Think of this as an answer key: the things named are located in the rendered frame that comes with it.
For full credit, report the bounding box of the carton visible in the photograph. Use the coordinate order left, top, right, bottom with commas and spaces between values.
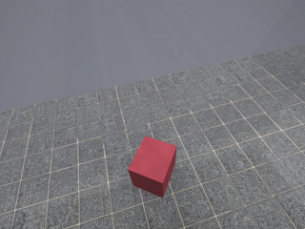
128, 136, 177, 198

